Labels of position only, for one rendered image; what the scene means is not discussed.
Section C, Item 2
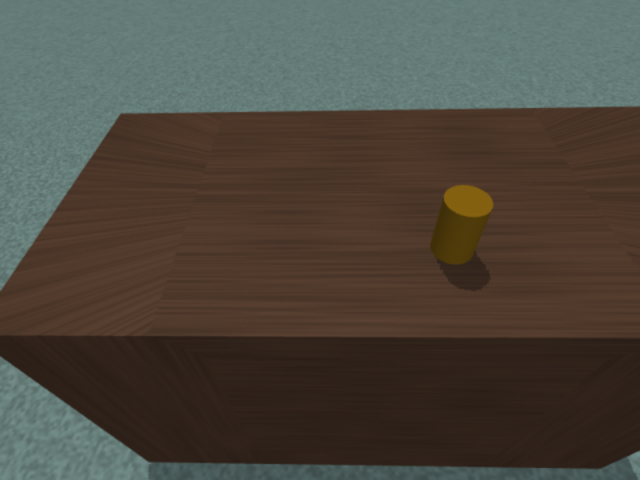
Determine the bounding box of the can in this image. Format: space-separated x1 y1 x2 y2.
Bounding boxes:
430 185 493 265

